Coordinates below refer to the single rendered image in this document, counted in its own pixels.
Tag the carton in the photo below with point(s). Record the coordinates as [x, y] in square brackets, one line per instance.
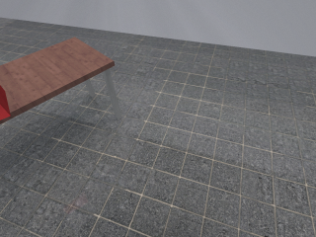
[4, 107]

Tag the table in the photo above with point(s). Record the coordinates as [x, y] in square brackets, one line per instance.
[37, 77]

